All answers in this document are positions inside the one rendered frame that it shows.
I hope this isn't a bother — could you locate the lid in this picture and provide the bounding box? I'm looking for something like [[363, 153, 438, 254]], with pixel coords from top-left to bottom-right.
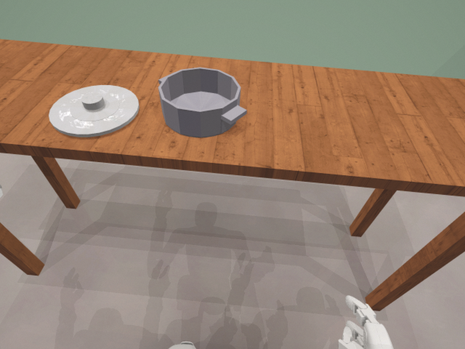
[[49, 85, 140, 137]]

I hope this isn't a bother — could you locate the pot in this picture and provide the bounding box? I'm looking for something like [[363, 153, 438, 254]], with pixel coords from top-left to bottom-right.
[[158, 67, 247, 137]]

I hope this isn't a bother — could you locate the right robot hand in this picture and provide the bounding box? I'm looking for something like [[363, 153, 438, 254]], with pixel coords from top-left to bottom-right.
[[339, 295, 394, 349]]

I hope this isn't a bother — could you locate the knob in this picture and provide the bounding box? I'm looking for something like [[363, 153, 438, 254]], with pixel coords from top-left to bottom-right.
[[81, 92, 105, 111]]

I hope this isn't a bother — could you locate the table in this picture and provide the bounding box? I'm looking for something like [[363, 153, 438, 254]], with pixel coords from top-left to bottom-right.
[[0, 39, 465, 311]]

